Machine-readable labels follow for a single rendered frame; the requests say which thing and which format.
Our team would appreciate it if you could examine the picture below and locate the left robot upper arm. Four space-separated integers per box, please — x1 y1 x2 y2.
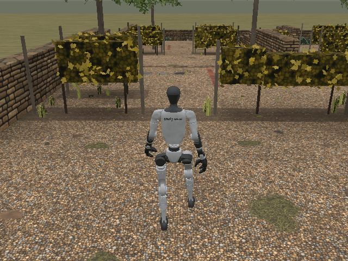
148 109 162 138

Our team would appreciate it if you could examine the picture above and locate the right robot upper arm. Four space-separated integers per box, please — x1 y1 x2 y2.
185 110 199 141

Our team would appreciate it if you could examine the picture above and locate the robot right hand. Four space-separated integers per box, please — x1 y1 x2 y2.
195 158 207 173

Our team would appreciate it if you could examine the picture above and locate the right robot forearm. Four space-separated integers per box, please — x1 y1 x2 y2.
194 132 206 160

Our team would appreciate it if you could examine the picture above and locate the left robot thigh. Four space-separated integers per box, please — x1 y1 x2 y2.
155 153 167 196

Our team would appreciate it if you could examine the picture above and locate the robot left hand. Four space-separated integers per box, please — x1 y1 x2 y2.
145 147 157 157

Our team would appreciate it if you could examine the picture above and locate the robot right foot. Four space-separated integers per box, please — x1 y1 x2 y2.
188 197 195 208

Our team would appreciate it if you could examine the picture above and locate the left robot forearm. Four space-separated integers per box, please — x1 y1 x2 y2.
145 130 154 149

